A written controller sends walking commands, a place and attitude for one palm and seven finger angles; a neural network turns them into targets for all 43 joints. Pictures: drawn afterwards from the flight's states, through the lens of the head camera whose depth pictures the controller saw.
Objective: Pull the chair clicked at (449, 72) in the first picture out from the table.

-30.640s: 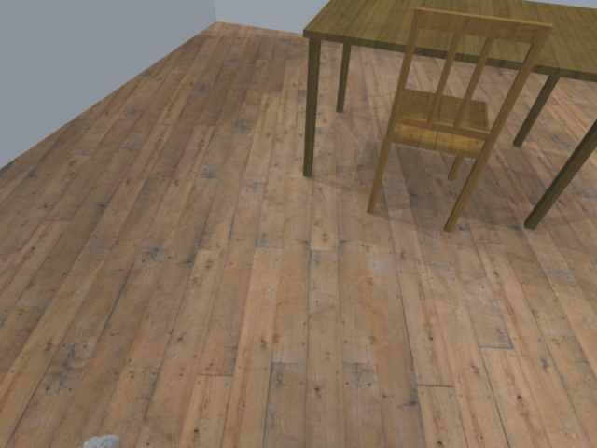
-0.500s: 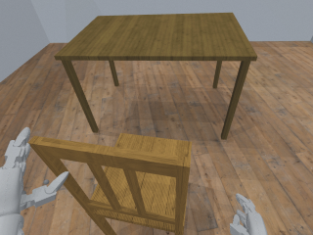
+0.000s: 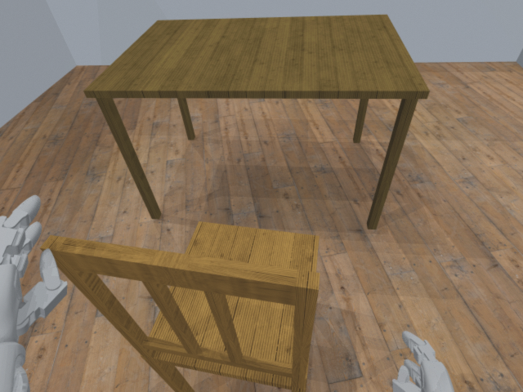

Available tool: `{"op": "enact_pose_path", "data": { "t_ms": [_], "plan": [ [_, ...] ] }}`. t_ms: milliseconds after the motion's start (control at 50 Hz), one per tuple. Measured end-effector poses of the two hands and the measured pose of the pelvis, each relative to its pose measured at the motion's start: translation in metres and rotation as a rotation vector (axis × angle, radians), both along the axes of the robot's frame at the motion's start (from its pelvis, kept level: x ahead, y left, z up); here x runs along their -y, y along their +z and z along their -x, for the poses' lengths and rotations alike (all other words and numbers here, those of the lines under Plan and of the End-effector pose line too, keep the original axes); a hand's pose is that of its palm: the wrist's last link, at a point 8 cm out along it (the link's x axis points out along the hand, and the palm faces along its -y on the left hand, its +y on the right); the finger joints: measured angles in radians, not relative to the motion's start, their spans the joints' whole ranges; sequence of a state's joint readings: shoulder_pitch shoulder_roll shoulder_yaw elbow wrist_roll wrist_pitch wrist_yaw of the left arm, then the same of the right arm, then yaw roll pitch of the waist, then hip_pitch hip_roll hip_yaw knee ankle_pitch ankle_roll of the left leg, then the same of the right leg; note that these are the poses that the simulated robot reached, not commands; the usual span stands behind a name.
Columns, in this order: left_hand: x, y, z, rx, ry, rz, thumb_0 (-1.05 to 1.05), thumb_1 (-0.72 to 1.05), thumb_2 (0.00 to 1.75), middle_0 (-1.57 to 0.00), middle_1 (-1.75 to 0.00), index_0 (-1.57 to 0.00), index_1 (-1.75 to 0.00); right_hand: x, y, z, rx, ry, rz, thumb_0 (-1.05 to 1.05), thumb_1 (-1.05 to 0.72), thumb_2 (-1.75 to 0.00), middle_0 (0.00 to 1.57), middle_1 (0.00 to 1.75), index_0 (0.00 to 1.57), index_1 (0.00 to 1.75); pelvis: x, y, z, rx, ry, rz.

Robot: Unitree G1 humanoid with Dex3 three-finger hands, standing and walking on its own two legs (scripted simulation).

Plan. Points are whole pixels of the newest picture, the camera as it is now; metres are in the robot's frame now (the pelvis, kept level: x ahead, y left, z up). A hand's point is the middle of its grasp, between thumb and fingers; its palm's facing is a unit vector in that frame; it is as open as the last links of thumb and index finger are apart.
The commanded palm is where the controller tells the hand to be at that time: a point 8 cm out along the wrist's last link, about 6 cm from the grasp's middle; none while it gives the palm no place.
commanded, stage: draw the hand back to the body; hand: left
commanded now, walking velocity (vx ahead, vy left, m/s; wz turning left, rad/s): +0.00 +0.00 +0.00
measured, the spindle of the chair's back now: (176, 319) +0.26 +0.20 -0.09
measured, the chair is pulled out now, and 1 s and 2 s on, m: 0.65 0.65 0.65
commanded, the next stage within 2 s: step back with the hand held close in 0.04 s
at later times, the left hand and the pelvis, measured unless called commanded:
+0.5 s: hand (51, 296) +0.17 +0.26 +0.15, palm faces +0.34 -0.76 -0.55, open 7.4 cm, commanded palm +0.11 +0.31 +0.18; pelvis -0.04 +0.01 +0.00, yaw -1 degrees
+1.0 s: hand out of the picture +0.10 +0.27 +0.17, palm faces +0.46 -0.75 -0.48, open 7.4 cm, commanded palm +0.03 +0.31 +0.18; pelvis -0.11 +0.01 -0.01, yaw +0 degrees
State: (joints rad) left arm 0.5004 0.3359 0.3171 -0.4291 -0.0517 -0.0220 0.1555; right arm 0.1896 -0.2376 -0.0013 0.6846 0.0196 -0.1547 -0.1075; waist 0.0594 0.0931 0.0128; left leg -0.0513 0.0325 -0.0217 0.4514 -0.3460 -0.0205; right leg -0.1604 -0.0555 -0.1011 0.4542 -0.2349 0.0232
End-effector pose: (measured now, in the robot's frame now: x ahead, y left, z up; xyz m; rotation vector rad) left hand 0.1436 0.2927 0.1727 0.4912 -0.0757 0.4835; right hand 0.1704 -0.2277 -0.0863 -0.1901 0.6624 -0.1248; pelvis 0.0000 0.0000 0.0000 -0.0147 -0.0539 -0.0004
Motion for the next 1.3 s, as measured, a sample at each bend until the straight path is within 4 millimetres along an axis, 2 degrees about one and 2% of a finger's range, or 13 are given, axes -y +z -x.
{"op": "enact_pose_path", "data": {
  "t_ms": [100,240,320,400,580,720,840,1020,1160,1300],
  "plan": [
    [-0.009,0.01,0.0,0.04,0.021,-0.023,0.01,0.88,0.89,-0.21,-0.3,-0.21,-0.3,-0.008,0.002,-0.005,0.011,0.008,-0.011,0.02,-0.9,-0.9,0.2,0.3,0.21,0.3,-0.003,0.0,0.0,0.005,-0.001,0.001],
    [-0.015,0.005,-0.005,0.042,0.017,0.0,0.01,0.89,0.89,-0.21,-0.3,-0.21,-0.3,-0.016,0.003,-0.006,0.004,0.017,-0.02,0.02,-0.9,-0.9,0.21,0.3,0.21,0.3,-0.007,0.0,0.006,-0.005,-0.009,0.0],
    [-0.012,-0.003,-0.012,-0.008,-0.027,-0.012,0.01,0.89,0.89,-0.2,-0.3,-0.21,-0.3,-0.013,0.002,0.004,-0.033,-0.009,-0.013,0.01,-0.9,-0.9,0.21,0.3,0.21,0.3,-0.01,0.001,0.016,-0.025,-0.018,-0.008],
    [-0.007,-0.005,-0.01,-0.055,-0.087,-0.053,0.01,0.89,0.89,-0.21,-0.3,-0.21,-0.3,-0.008,-0.001,0.021,-0.075,-0.049,-0.006,0.01,-0.9,-0.9,0.21,0.3,0.21,0.3,-0.013,0.001,0.025,-0.043,-0.018,-0.016],
    [-0.013,0.011,0.028,-0.018,-0.088,-0.144,0.01,0.88,0.89,-0.21,-0.3,-0.21,-0.3,-0.002,-0.006,0.06,-0.127,-0.103,0.001,0.02,-0.9,-0.9,0.2,0.3,0.21,0.3,-0.01,-0.003,0.046,-0.044,-0.01,-0.024],
    [-0.011,-0.002,0.059,0.033,-0.013,-0.067,0.01,0.89,0.89,-0.21,-0.3,-0.21,-0.3,0.002,-0.005,0.081,-0.088,-0.072,0.014,0.02,-0.9,-0.9,0.21,0.3,0.21,0.3,-0.003,-0.008,0.069,-0.029,-0.01,-0.022],
    [-0.004,-0.006,0.073,0.077,-0.039,-0.041,0.01,0.89,0.89,-0.21,-0.3,-0.21,-0.3,0.007,-0.001,0.104,-0.076,-0.047,0.054,0.01,-0.9,-0.9,0.21,0.3,0.21,0.3,-0.002,-0.01,0.091,-0.036,-0.011,-0.014],
    [-0.016,0.013,0.093,0.135,-0.085,-0.152,0.01,0.88,0.89,-0.21,-0.3,-0.21,-0.3,0.007,0.003,0.139,-0.072,-0.077,0.075,0.01,-0.9,-0.9,0.21,0.3,0.21,0.3,-0.009,-0.013,0.112,-0.03,0.005,0.006],
    [-0.021,0.008,0.118,0.143,-0.03,-0.185,0.01,0.89,0.89,-0.21,-0.3,-0.21,-0.3,0.001,-0.012,0.146,-0.068,-0.041,0.046,0.01,-0.9,-0.9,0.21,0.3,0.21,0.3,-0.006,-0.023,0.122,-0.015,0.033,-0.01],
    [-0.013,0.009,0.136,0.188,-0.004,-0.164,0.01,0.88,0.89,-0.21,-0.3,-0.21,-0.3,-0.004,-0.018,0.145,-0.095,0.054,0.058,0.02,-0.9,-0.9,0.21,0.3,0.21,0.3,0.001,-0.024,0.135,-0.035,0.078,-0.02]
  ]
}}
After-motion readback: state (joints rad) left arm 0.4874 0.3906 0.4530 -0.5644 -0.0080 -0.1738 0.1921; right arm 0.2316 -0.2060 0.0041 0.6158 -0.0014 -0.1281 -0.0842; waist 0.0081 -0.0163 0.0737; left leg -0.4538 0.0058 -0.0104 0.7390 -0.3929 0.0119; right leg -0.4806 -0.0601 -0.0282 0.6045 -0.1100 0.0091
